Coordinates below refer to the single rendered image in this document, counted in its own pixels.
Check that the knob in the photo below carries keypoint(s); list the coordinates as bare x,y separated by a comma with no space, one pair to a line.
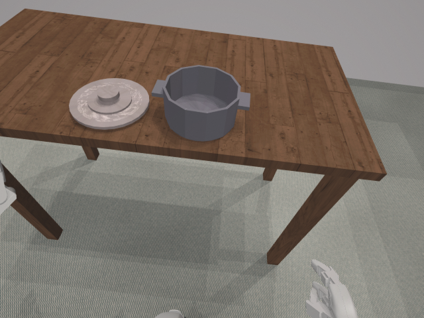
108,93

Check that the robot right hand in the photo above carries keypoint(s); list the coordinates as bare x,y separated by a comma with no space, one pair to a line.
336,300

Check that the pot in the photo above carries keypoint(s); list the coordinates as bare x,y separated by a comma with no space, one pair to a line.
201,102

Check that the robot left hand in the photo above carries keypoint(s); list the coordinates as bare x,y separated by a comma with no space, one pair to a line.
6,195

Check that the table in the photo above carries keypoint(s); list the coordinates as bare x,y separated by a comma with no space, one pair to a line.
303,116

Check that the lid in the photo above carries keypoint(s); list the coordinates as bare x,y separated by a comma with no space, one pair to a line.
89,111

